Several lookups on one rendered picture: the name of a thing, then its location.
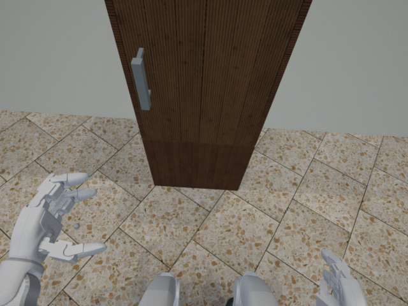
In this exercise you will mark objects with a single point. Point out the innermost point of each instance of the left robot thigh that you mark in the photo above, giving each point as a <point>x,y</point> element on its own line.
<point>162,291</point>

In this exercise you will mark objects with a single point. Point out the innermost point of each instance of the handle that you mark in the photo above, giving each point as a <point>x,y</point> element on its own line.
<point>140,80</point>

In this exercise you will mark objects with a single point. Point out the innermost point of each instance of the cupboard door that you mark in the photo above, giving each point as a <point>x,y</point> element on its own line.
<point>210,64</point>

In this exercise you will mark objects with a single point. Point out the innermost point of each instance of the left robot forearm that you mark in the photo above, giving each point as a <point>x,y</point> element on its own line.
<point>20,282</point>

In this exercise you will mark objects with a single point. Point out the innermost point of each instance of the robot right hand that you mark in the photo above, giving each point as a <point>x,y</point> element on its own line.
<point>347,291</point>

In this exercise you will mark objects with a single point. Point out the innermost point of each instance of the right robot thigh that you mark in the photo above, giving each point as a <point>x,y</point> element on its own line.
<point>252,291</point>

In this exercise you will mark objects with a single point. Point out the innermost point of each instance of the robot left hand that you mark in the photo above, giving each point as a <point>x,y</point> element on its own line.
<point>29,237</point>

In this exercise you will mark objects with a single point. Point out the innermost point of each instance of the robot thigh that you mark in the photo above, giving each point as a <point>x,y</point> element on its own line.
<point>162,291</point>
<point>252,291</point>

